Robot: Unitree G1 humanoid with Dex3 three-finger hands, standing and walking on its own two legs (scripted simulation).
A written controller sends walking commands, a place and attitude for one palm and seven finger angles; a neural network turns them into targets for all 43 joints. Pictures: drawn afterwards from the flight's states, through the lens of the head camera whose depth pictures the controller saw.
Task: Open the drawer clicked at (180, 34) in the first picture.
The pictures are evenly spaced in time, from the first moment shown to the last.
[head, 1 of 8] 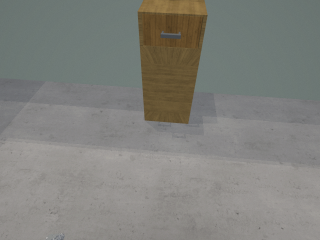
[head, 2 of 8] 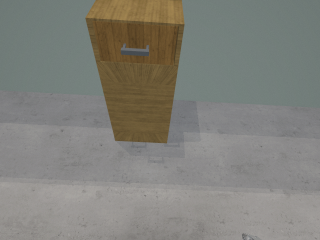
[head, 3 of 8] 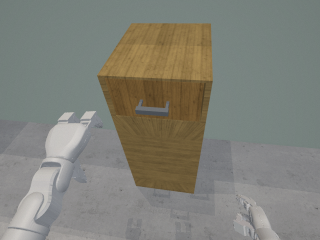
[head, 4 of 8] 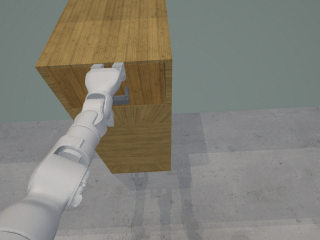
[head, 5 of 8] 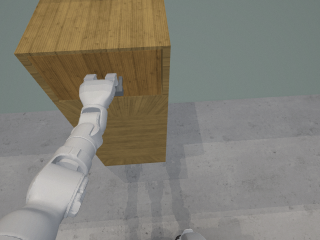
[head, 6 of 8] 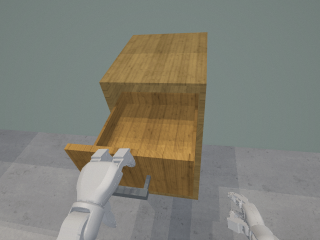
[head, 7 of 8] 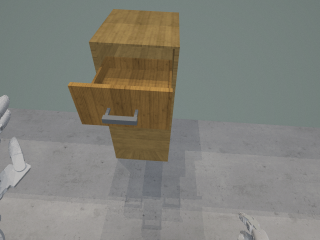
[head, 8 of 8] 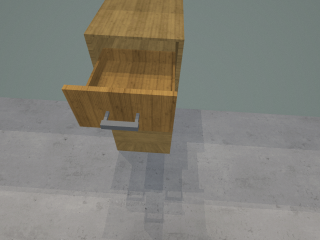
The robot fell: no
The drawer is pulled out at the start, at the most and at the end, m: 0.00 0.30 0.30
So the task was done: yes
